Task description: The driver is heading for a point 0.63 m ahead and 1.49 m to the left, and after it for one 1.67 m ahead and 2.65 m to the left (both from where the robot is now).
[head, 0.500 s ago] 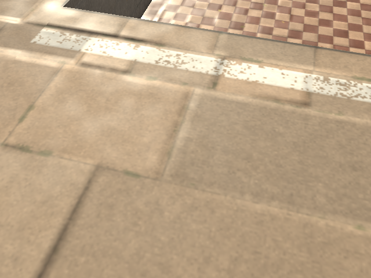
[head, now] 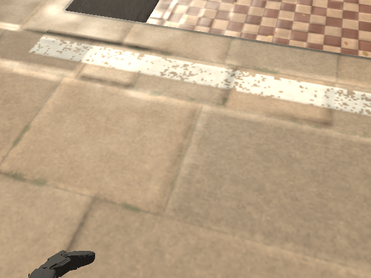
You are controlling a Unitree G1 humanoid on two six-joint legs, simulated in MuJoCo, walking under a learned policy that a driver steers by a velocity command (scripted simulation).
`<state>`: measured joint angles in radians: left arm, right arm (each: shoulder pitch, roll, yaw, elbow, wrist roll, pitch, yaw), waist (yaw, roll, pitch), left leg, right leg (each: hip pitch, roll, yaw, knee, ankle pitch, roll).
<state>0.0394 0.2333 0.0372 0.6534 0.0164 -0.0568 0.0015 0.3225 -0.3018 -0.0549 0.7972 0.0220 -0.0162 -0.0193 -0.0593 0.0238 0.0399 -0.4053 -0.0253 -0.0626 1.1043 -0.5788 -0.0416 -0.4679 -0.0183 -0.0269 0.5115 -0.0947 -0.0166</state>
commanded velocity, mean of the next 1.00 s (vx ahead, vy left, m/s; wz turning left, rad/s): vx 0.03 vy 0.00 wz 0.56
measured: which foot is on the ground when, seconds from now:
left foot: up 0.00-0.30, down 0.32-0.78, up 0.80-1.00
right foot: down 0.00-0.32, up 0.34-0.76, down 0.78-1.00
